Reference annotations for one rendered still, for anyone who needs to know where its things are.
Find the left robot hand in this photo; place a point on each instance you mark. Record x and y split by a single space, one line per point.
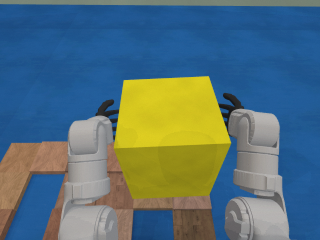
102 112

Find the left robot forearm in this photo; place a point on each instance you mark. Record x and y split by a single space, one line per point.
87 154

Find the carton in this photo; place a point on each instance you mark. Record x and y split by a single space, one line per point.
171 139

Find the right robot forearm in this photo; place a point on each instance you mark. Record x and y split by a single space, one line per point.
258 137

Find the right robot hand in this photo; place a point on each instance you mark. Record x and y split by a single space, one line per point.
235 102

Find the right robot upper arm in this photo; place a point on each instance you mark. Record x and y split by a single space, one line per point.
248 218

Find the left robot upper arm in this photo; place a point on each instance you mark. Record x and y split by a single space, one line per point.
95 222

